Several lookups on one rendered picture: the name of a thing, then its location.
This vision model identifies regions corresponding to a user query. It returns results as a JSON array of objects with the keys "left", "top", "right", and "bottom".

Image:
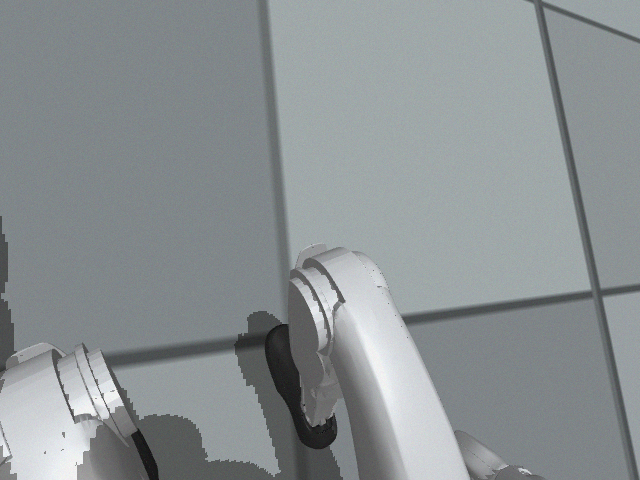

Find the right robot hand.
[{"left": 453, "top": 430, "right": 510, "bottom": 480}]

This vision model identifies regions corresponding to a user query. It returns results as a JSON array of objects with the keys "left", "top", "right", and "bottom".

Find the left robot foot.
[{"left": 131, "top": 427, "right": 159, "bottom": 480}]

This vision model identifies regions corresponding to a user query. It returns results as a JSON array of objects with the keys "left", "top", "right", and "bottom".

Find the right robot foot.
[{"left": 265, "top": 324, "right": 337, "bottom": 449}]

